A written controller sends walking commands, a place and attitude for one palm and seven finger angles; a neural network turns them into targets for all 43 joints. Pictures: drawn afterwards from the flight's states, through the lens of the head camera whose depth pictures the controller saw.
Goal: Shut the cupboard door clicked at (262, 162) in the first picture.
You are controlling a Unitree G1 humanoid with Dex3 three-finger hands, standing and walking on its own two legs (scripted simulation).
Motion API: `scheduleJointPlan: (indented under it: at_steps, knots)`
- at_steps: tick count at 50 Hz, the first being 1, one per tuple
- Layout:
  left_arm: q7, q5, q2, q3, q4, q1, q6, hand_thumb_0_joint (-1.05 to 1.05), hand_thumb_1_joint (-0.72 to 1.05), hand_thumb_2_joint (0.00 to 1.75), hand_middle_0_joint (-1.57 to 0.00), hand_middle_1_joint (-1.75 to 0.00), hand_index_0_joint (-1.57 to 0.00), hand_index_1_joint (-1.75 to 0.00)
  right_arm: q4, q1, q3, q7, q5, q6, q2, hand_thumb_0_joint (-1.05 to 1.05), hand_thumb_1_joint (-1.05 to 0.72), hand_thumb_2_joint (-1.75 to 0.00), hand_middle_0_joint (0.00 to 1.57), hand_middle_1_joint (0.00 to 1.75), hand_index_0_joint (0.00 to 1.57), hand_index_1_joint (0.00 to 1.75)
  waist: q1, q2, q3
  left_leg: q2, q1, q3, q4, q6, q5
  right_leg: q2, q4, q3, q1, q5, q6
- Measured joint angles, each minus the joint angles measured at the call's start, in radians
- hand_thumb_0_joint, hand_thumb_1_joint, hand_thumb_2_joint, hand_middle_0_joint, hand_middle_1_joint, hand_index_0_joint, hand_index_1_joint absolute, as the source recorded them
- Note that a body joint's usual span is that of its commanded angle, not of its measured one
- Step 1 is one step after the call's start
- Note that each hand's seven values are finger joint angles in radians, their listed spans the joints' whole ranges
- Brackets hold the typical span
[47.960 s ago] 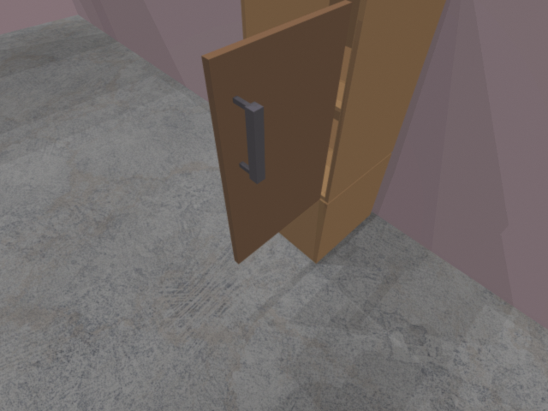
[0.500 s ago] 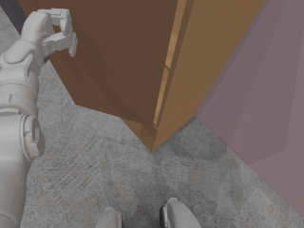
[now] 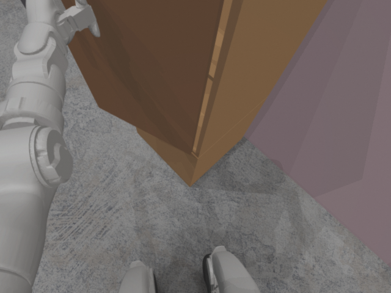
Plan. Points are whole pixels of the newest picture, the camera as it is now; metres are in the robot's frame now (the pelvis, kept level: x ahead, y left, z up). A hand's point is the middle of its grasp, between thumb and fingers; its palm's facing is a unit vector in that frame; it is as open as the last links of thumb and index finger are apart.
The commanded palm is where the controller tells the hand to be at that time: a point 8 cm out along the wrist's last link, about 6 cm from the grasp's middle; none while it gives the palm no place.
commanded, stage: pull the fist back off the door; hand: left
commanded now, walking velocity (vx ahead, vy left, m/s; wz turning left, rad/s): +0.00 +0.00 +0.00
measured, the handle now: out of the picture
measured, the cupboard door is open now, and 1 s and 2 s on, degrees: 18 18 18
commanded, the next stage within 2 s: draw the hand back to the body in 0.76 s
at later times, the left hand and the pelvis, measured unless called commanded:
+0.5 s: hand (101, 46) +0.52 +0.09 +0.15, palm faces +0.07 -1.00 -0.03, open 3.1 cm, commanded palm +0.48 +0.13 +0.15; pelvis +0.03 -0.02 +0.03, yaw -1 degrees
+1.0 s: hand (95, 65) +0.46 +0.09 +0.16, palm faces +0.06 -1.00 -0.02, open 3.1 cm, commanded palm +0.42 +0.15 +0.16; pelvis +0.00 -0.02 +0.03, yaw +0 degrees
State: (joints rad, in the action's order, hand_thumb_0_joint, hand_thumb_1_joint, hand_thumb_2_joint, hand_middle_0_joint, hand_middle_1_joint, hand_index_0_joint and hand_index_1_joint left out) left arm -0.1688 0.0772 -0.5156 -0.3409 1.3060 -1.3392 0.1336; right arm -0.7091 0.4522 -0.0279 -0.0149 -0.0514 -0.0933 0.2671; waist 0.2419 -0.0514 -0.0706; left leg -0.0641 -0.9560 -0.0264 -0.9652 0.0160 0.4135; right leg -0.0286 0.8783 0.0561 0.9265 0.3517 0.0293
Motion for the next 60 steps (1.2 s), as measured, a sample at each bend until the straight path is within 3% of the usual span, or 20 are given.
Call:
scheduleJointPlan:
  at_steps: [3, 6, 17, 28, 35, 48, 53, 60]
  knots:
    - [0.213, -0.075, 0.074, -0.012, -0.072, 0.067, 0.034, 0.01, 0.85, 0.93, -1.3, -1.5, -1.31, -1.5, 0.014, 0.02, 0.004, 0.045, -0.03, 0.004, -0.016, 0.01, -0.9, -0.9, 0.21, 0.3, 0.2, 0.3, -0.008, -0.005, -0.019, -0.002, 0.017, 0.005, 0.018, 0.003, -0.001, 0.001, -0.012, -0.004, -0.012, 0.0, -0.002]
    - [0.285, -0.121, 0.113, 0.004, -0.104, 0.137, 0.072, 0.01, 0.88, 0.92, -1.3, -1.5, -1.3, -1.5, 0.016, 0.022, 0.008, 0.071, -0.034, 0.021, -0.033, 0.01, -0.9, -0.9, 0.21, 0.3, 0.21, 0.3, -0.011, -0.007, -0.026, -0.005, 0.061, 0.014, 0.043, 0.006, -0.001, 0.005, -0.029, -0.011, -0.048, 0.002, -0.005]
    - [0.241, -0.076, 0.201, -0.017, -0.153, 0.338, 0.149, 0.01, 0.9, 0.91, -1.3, -1.5, -1.3, -1.5, 0.036, 0.001, 0.027, 0.053, 0.003, 0.054, -0.028, 0.01, -0.9, -0.9, 0.21, 0.3, 0.21, 0.3, -0.055, -0.013, -0.037, -0.018, 0.268, 0.051, 0.165, 0.014, -0.013, 0.019, -0.12, -0.041, -0.224, -0.006, -0.014]
    - [0.227, -0.015, 0.295, 0.102, -0.331, 0.53, 0.152, 0.02, 0.9, 0.9, -1.3, -1.5, -1.3, -1.5, 0.034, -0.082, 0.062, 0.021, 0.042, 0.061, 0.002, 0.01, -0.9, -0.9, 0.2, 0.3, 0.2, 0.3, -0.127, 0.008, -0.012, -0.011, 0.372, 0.039, 0.211, 0.023, -0.03, 0.013, -0.147, -0.027, -0.328, -0.006, -0.022]
    - [0.234, -0.005, 0.344, 0.156, -0.413, 0.603, 0.137, 0.02, 0.9, 0.9, -1.3, -1.5, -1.3, -1.5, 0.032, -0.138, 0.058, 0.008, 0.054, 0.051, -0.005, 0.01, -0.9, -0.9, 0.2, 0.3, 0.2, 0.3, -0.15, 0.014, -0.013, -0.004, 0.417, 0.036, 0.229, 0.023, -0.041, 0.007, -0.155, -0.024, -0.371, -0.009, -0.023]
    - [0.215, 0.007, 0.31, 0.137, -0.33, 0.551, 0.149, 0.02, 0.89, 0.9, -1.3, -1.5, -1.3, -1.5, 0.023, -0.163, 0.021, -0.005, 0.06, 0.041, -0.032, 0.01, -0.9, -0.9, 0.21, 0.3, 0.2, 0.3, -0.149, 0.015, 0.007, 0.005, 0.426, 0.036, 0.23, 0.022, -0.065, -0.001, -0.148, -0.025, -0.376, -0.028, -0.023]
    - [0.183, 0.029, 0.308, 0.122, -0.444, 0.656, 0.135, 0.01, 0.9, 0.9, -1.3, -1.5, -1.3, -1.5, 0.028, -0.119, 0.027, -0.007, 0.069, 0.052, -0.024, 0.01, -0.9, -0.9, 0.21, 0.3, 0.2, 0.3, -0.157, 0.006, -0.002, 0.003, 0.454, 0.055, 0.251, 0.018, -0.07, 0.002, -0.164, -0.043, -0.394, -0.037, -0.019]
    - [0.159, 0.062, 0.317, 0.139, -0.687, 0.867, 0.055, 0.02, 0.9, 0.9, -1.3, -1.5, -1.3, -1.5, 0.032, -0.1, 0.032, -0.029, 0.088, 0.056, -0.015, 0.01, -0.9, -0.9, 0.2, 0.3, 0.2, 0.3, -0.178, 0.003, 0.005, 0.001, 0.544, 0.064, 0.298, 0.015, -0.08, 0.005, -0.212, -0.05, -0.481, -0.051, -0.017]
